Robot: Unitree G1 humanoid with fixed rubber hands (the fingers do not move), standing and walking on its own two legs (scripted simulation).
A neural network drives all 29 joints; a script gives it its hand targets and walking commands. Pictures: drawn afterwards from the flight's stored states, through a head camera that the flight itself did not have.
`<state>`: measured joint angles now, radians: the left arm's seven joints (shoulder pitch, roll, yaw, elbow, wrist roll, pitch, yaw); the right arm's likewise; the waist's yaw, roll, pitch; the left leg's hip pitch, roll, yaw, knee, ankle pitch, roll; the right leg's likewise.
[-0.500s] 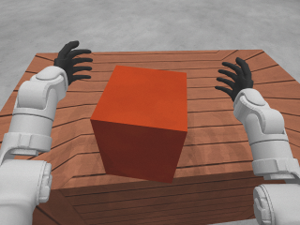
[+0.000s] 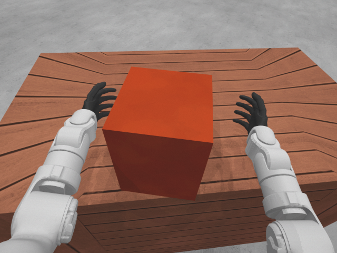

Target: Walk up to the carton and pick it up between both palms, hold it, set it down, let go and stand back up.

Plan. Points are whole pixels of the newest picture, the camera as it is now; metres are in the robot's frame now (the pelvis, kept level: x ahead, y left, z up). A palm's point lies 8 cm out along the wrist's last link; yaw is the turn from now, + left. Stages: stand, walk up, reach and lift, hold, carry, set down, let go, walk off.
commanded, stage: reach and lift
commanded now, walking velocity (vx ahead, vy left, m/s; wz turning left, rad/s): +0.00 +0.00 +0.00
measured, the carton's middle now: (164, 135) +0.39 -0.03 +0.07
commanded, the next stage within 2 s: none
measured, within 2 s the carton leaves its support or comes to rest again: neither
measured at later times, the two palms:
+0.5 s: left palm (106, 116) +0.44 +0.11 +0.10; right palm (245, 132) +0.36 -0.23 +0.09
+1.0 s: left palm (109, 116) +0.44 +0.10 +0.11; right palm (226, 127) +0.38 -0.18 +0.10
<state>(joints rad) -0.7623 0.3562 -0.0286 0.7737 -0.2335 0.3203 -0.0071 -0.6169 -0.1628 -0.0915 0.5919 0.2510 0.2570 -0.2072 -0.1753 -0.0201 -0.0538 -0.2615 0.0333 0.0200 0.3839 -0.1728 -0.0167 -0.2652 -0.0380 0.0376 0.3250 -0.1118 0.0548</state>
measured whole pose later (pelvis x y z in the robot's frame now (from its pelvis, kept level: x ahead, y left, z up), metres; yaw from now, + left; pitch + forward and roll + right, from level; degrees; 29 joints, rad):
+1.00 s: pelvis +0.01 +0.00 +0.00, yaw -1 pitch +5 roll -1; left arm -0.80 0.18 0.03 0.92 -0.09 0.16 0.03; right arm -0.70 0.01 -0.12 0.85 0.15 0.05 -0.31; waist -0.14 0.00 -0.09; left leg -0.32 0.05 0.01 0.45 -0.22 -0.02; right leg -0.30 -0.02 0.03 0.33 -0.12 0.05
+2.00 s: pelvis +0.03 +0.00 +0.01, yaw +1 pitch -4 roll -1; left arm -0.67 -0.01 0.34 0.69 0.34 0.19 -0.14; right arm -0.54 0.15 -0.38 0.70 -0.16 -0.12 -0.16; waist -0.14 -0.05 0.05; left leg -0.03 0.04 0.00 0.30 -0.20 -0.02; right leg 0.00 -0.04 -0.03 0.20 -0.11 0.05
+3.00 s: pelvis +0.02 -0.01 +0.01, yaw +0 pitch -3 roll -1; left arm -0.67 -0.04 0.29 0.56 0.31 0.19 -0.03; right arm -0.62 0.02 -0.21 0.80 -0.01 -0.22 -0.18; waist -0.08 -0.06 0.03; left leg -0.05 0.05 0.03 0.26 -0.15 -0.03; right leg -0.06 -0.03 -0.03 0.19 -0.08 0.03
